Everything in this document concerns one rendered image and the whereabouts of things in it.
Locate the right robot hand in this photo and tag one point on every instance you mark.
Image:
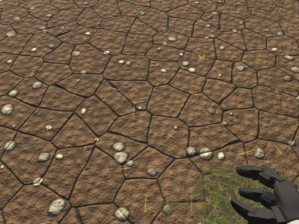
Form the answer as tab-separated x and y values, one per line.
282	203

